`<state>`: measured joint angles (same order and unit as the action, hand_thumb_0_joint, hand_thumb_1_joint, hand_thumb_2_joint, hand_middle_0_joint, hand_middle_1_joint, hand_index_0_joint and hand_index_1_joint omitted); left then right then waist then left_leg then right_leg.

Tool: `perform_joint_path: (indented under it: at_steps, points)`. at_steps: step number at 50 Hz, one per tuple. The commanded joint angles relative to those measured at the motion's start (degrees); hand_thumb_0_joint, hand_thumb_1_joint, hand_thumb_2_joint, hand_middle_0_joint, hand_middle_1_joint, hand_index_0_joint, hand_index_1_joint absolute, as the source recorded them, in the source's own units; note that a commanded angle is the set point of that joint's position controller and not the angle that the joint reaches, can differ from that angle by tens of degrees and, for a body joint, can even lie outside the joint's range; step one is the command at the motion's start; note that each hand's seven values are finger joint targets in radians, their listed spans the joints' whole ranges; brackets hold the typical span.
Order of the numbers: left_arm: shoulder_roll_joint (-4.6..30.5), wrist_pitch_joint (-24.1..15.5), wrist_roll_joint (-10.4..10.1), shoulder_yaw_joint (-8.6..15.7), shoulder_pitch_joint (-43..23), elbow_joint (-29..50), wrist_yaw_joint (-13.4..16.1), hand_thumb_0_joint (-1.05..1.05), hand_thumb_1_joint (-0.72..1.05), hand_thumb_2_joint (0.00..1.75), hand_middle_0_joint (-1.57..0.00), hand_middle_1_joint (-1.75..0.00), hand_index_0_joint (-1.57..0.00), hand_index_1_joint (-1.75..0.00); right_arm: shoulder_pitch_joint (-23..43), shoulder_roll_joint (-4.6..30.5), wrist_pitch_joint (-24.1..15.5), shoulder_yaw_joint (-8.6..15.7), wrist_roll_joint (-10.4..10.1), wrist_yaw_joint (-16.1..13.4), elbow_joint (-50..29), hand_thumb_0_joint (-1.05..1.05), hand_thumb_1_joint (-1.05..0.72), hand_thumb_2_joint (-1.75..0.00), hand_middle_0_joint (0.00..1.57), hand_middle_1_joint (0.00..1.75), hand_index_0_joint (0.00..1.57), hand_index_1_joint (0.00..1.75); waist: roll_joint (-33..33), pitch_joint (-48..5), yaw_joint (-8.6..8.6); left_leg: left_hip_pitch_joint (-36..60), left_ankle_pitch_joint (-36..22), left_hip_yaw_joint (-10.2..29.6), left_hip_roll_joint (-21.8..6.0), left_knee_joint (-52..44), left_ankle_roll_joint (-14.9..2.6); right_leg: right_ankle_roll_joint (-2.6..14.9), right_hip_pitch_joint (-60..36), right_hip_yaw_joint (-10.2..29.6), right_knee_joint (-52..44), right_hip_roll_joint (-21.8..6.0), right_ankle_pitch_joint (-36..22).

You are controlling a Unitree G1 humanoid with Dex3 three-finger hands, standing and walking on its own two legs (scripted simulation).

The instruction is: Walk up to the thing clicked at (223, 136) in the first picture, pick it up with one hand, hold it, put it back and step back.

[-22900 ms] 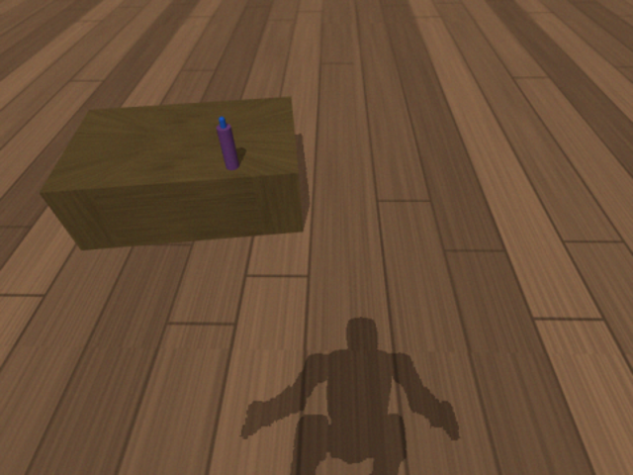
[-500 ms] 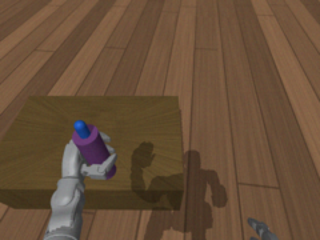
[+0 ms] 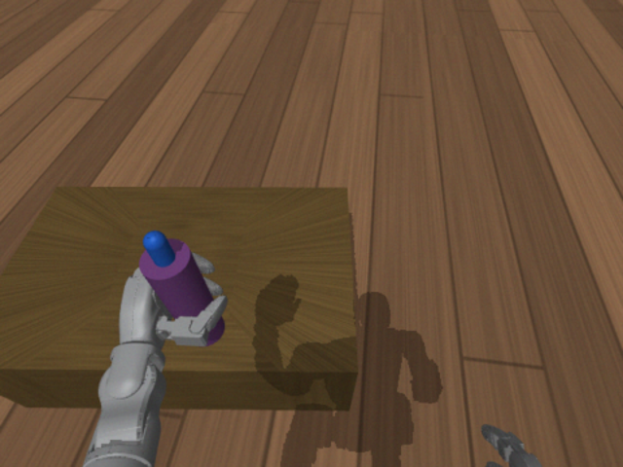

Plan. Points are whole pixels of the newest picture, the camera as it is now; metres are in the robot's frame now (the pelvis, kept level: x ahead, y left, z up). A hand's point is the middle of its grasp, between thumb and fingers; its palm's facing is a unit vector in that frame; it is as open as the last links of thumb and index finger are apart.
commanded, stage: hold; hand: left
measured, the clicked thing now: (183, 290) +0.32 +0.17 +0.08
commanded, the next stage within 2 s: crouch in 0.48 s
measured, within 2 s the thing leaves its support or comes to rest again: neither
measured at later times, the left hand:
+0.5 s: hand (194, 302) +0.32 +0.17 +0.06, palm faces +0.06 -1.00 -0.02, open 7.4 cm
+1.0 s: hand (212, 312) +0.36 +0.17 -0.03, palm faces +0.06 -1.00 +0.01, open 7.4 cm
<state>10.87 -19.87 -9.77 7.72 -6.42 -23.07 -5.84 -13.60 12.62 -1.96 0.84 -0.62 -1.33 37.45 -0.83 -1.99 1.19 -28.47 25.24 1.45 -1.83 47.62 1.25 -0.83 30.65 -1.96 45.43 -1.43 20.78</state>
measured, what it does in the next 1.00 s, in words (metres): stands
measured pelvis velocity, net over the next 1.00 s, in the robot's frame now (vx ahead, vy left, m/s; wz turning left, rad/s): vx -0.02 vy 0.00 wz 0.01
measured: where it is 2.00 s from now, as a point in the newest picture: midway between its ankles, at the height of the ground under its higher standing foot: outside the picture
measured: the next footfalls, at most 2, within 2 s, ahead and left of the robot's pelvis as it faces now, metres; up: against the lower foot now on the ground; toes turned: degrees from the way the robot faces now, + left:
none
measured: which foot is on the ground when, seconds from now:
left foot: down 0.00-1.00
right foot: down 0.00-1.00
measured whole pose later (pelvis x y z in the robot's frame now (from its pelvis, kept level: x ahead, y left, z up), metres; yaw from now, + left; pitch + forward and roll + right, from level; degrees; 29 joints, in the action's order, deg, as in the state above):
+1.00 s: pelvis -0.02 +0.00 -0.05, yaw +0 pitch +16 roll -1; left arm 12.9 -31.1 -9.6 13.3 -20.9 -43.7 -8.9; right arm -11.9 13.5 -4.0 1.4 1.2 0.5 37.5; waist 0.9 -3.9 3.5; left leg -50.3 29.3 2.6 -1.5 63.2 1.6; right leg -0.4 52.3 -2.4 60.8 -1.8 24.8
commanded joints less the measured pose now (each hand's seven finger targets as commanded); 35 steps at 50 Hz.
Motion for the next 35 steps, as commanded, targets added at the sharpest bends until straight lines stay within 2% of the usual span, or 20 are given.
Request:
perform_joint_path:
  at_steps: [1,3,4,5,6,8,10,12,13,14,17,19,22,23,27,29,30,31,33,35]
  points:
    - [6.66,-3.74,-1.06,2.3,-16.36,10.58,-0.21,0.0,0.43,1.32,-1.35,-1.48,-1.36,-1.47,1.16,8.0,-2.33,2.82,-0.27,-0.6,-6.22,0.0,-0.9,-0.9,0.2,0.3,0.2,0.3,0.88,-14.31,1.06,2.95,-17.96,-0.8,1.17,-6.28,-0.96,1.35,-9.58,-0.66,-4.38,1.46,-17.07]
    - [7.06,-4.13,-1.33,2.05,-20.1,14.19,-0.45,0.0,0.42,1.32,-1.36,-1.49,-1.38,-1.49,2.21,7.75,-2.36,2.62,-0.36,-0.6,-7.01,0.0,-0.9,-0.9,0.2,0.3,0.2,0.3,-0.15,-14.85,0.74,3.25,-15.1,-1.16,1.48,-6.49,-1.21,1.22,-9.11,-0.34,-5.24,1.2,-14.87]
    - [7.32,-3.99,-1.49,2.97,-17.69,11.58,-0.54,0.0,0.4,1.32,-1.36,-1.49,-1.38,-1.49,1.61,8.19,-2.35,2.79,-0.37,-0.67,-6.68,0.0,-0.91,-0.9,0.2,0.3,0.2,0.3,0.81,-14.25,0.76,3.63,-15.46,-0.78,1.28,-6.91,-1.08,1.27,-9.2,-0.65,-5.03,1.34,-14.59]
    - [6.76,-4.05,-1.53,2.06,-19.05,13.67,-0.59,0.0,0.41,1.31,-1.35,-1.48,-1.37,-1.47,2.27,8.12,-2.48,2.78,-0.47,-0.57,-7.25,0.0,-0.9,-0.9,0.2,0.3,0.2,0.3,0.44,-14.29,0.35,3.4,-13.93,-0.8,1.31,-7.37,-1.07,1.39,-9.14,-0.66,-5.25,1.44,-13.06]
    - [7.32,-3.86,-1.62,3.42,-16.34,10.19,-0.69,0.0,0.41,1.31,-1.35,-1.48,-1.37,-1.48,2.12,8.01,-2.48,2.73,-0.42,-0.53,-6.73,0.0,-0.9,-0.9,0.2,0.3,0.2,0.3,0.59,-12.86,0.12,2.44,-12.77,-0.83,1.49,-7.28,-1.13,1.25,-8.96,-0.7,-5.53,1.33,-11.92]
    - [5.94,-4.05,-1.61,2.2,-14.74,11.49,-0.69,0.0,0.42,1.31,-1.36,-1.49,-1.38,-1.48,2.81,7.88,-2.62,2.76,-0.55,-0.38,-7.43,0.0,-0.9,-0.9,0.2,0.3,0.2,0.3,0.72,-14.17,-0.4,3.21,-13.33,-0.9,1.57,-7.52,-1.04,1.37,-9.94,-0.82,-5.41,1.42,-12.4]
    - [7.19,-4.12,-1.38,2.86,-14.21,13.83,-0.6,0.0,0.38,1.3,-1.35,-1.48,-1.37,-1.48,2.58,7.79,-2.48,2.77,-0.47,-0.4,-7.68,0.0,-0.91,-0.9,0.2,0.3,0.2,0.3,0.37,-16.58,-0.73,3.54,-14.72,-1.13,1.74,-7.02,-1.13,1.28,-11.88,-0.59,-5.5,1.28,-13.91]
    - [6.8,-3.46,-1.02,2.35,-12.88,13.05,-0.39,0.0,0.38,1.3,-1.36,-1.49,-1.38,-1.48,2.49,7.94,-2.49,2.85,-0.51,-0.44,-7.43,0.0,-0.91,-0.9,0.2,0.3,0.2,0.3,0.77,-15.33,-0.26,3.89,-16.17,-1.25,1.65,-6.87,-1.15,1.24,-11.27,-0.59,-5.4,1.35,-15.41]
    - [7.17,-3.43,-1.14,3.28,-11.7,12.35,-0.1,0.0,0.38,1.31,-1.34,-1.48,-1.36,-1.48,1.86,7.89,-2.31,2.86,-0.47,-0.4,-6.99,0.0,-0.91,-0.9,0.2,0.3,0.2,0.3,0.84,-16.55,-0.39,3.72,-18.08,-1.22,1.6,-6.42,-1.07,1.27,-12.07,-0.59,-4.83,1.29,-17.21]
    - [7.25,-3.53,-1.02,2.97,-14.41,14.21,0.14,0.0,0.38,1.3,-1.33,-1.47,-1.35,-1.46,2.1,7.78,-2.18,2.8,-0.46,-0.41,-7.32,0.0,-0.9,-0.9,0.2,0.3,0.2,0.3,0.6,-16.22,-0.11,3.61,-18.22,-1.25,1.52,-6.39,-1.1,1.3,-11.25,-0.55,-4.78,1.32,-17.63]
    - [7.28,-3.5,-1.25,3.92,-16.13,12.32,0.83,0.0,0.42,1.3,-1.34,-1.47,-1.36,-1.47,2.18,7.62,-2.2,2.51,-0.39,-0.6,-7.01,0.0,-0.9,-0.9,0.2,0.3,0.2,0.3,1.98,-12.95,0.62,2.22,-14.79,-1.17,1.47,-6.61,-1.42,1.02,-9.25,-0.6,-5.39,1.28,-14.61]
    - [8.39,-4.26,-1.14,4.4,-18.25,14.09,0.97,0.0,0.41,1.31,-1.34,-1.49,-1.36,-1.48,2.56,7.5,-2.27,2.44,-0.32,-0.56,-7.08,0.0,-0.9,-0.9,0.2,0.3,0.2,0.3,0.38,-13.45,0.33,2.31,-13.02,-1.52,1.77,-6.8,-1.45,0.9,-9.43,-0.19,-5.91,0.92,-13.14]
    - [8.35,-4.47,-0.67,3.8,-16.32,12.76,0.28,0.0,0.42,1.31,-1.35,-1.49,-1.37,-1.48,3.14,7.89,-2.21,2.66,-0.48,-0.64,-7.47,0.0,-0.9,-0.9,0.2,0.3,0.2,0.3,-0.24,-12.79,0.07,2.75,-11.43,-1.33,1.84,-7.59,-1.32,1.21,-8.72,-0.34,-5.88,1.07,-11.08]
    - [6.86,-4.47,-0.64,2.26,-14.9,12.2,-0.2,0.0,0.39,1.3,-1.35,-1.48,-1.37,-1.48,2.75,7.78,-2.21,2.71,-0.33,-0.69,-7.36,0.0,-0.91,-0.9,0.2,0.3,0.2,0.3,0.39,-13.92,0.36,2.93,-11.65,-1.16,1.79,-7.46,-1.36,1.15,-9.43,-0.48,-5.88,1.15,-11.29]
    - [5.82,-4.06,-1.58,1.46,-13.59,11.82,-1.43,0.0,0.4,1.29,-1.35,-1.48,-1.37,-1.47,3.0,8.0,-2.6,2.82,-0.5,-0.55,-7.35,0.0,-0.9,-0.9,0.2,0.3,0.2,0.3,0.41,-14.51,0.51,3.0,-12.14,-1.29,1.84,-7.15,-1.34,1.18,-9.31,-0.47,-5.92,1.19,-12.14]
    - [7.04,-4.15,-1.61,2.59,-14.24,12.48,-1.17,0.0,0.47,1.35,-1.35,-1.47,-1.36,-1.47,3.08,8.24,-2.73,2.9,-0.57,-0.42,-7.39,0.0,-0.89,-0.9,0.2,0.3,0.2,0.3,0.02,-14.1,0.31,2.78,-11.87,-1.07,1.7,-7.3,-1.21,1.27,-8.95,-0.67,-5.71,1.27,-11.65]
    - [6.57,-4.2,-1.57,2.22,-15.04,11.79,-1.0,0.0,0.43,1.27,-1.35,-1.41,-1.37,-1.4,2.93,8.02,-2.78,2.67,-0.47,-0.33,-7.33,0.0,-0.87,-0.89,0.2,0.3,0.2,0.3,0.63,-13.27,0.76,2.08,-11.55,-0.78,1.56,-7.32,-1.2,1.28,-8.32,-0.82,-5.44,1.33,-11.28]
    - [7.92,-4.78,-1.73,3.67,-16.5,13.58,-0.7,0.0,0.47,1.23,-1.39,-1.42,-1.4,-1.41,2.8,8.01,-2.78,2.74,-0.5,-0.25,-7.3,0.0,-0.88,-0.89,0.2,0.3,0.2,0.3,-0.25,-14.03,0.16,1.89,-11.74,-0.83,1.6,-6.92,-1.19,1.33,-8.72,-0.78,-5.26,1.25,-11.3]
    - [6.44,-5.17,-1.85,3.18,-15.47,9.98,-0.57,0.0,0.48,1.25,-1.4,-1.44,-1.42,-1.43,2.87,7.9,-2.88,2.57,-0.39,-0.24,-6.85,0.0,-0.88,-0.89,0.2,0.3,0.2,0.3,1.42,-11.77,0.74,0.48,-11.68,-0.61,1.42,-6.47,-1.28,1.28,-6.73,-0.92,-4.55,1.38,-11.29]
    - [6.21,-5.89,-1.97,3.93,-15.37,6.56,-0.63,0.0,0.47,1.26,-1.41,-1.45,-1.43,-1.44,2.57,8.05,-2.99,2.69,-0.24,-0.13,-6.61,0.0,-0.88,-0.89,0.2,0.3,0.2,0.3,2.95,-12.67,1.26,-0.28,-12.81,-0.68,1.41,-5.16,-1.5,1.05,-6.31,-0.74,-3.69,1.18,-12.82]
